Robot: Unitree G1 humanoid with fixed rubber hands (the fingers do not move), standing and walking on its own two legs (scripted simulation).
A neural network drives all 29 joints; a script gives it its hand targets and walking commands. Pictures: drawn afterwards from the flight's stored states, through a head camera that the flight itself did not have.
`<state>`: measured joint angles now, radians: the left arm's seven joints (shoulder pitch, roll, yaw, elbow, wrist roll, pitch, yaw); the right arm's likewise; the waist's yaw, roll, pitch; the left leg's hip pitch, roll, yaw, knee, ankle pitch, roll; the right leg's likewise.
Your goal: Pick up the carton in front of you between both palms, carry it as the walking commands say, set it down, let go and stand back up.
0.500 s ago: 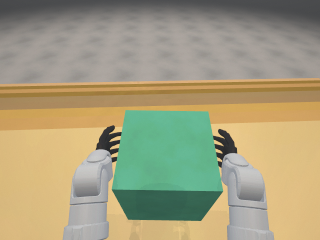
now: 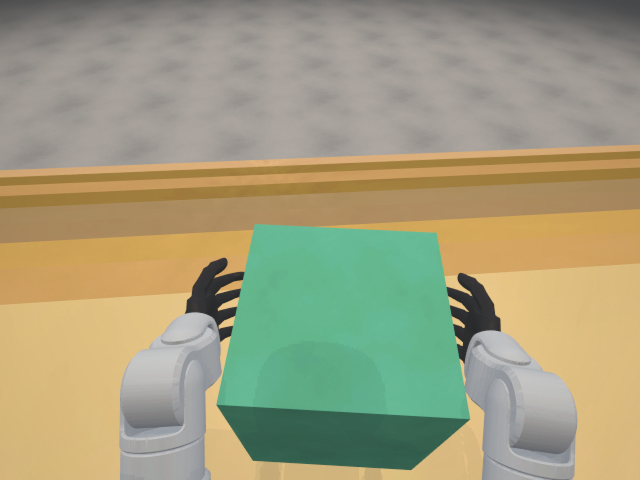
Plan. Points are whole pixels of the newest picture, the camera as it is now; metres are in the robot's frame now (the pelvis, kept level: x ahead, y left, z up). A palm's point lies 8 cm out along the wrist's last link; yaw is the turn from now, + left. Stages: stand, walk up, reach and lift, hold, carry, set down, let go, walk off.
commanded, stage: carry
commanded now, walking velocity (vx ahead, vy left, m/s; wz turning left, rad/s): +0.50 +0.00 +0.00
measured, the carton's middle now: (338, 355) +0.26 -0.01 +0.03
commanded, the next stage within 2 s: none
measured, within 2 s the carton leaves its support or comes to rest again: neither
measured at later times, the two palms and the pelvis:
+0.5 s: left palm (253, 171) +0.56 +0.13 +0.08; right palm (427, 167) +0.58 -0.17 +0.07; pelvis +0.33 -0.05 +0.00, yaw +4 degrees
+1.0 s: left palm (254, 57) +0.99 +0.18 +0.09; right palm (378, 59) +0.99 -0.12 +0.09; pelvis +0.65 +0.03 -0.01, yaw +2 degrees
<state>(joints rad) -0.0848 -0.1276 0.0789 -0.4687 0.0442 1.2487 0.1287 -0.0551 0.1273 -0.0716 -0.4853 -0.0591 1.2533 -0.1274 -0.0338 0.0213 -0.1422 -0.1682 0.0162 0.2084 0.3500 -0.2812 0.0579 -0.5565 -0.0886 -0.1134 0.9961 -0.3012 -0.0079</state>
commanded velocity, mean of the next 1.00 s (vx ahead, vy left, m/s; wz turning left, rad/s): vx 0.50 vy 0.00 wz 0.00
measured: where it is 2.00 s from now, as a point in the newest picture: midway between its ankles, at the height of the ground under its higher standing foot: (308, 243)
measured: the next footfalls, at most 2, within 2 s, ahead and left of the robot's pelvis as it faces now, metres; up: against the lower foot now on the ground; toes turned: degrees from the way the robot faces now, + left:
right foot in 0.22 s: +0.35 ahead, -0.11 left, +0.00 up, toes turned -9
left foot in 0.74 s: +0.69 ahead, +0.09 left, +0.00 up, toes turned +11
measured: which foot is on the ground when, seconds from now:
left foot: down 0.00-0.26, up 0.28-0.72, down 0.74-1.00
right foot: up 0.00-0.20, down 0.22-0.76, up 0.78-1.00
